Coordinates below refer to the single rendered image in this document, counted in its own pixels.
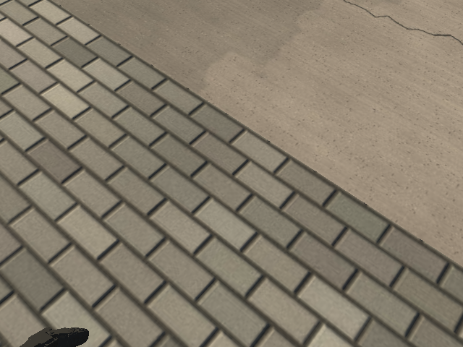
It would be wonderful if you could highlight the left robot hand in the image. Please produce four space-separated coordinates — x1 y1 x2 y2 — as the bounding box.
20 327 89 347

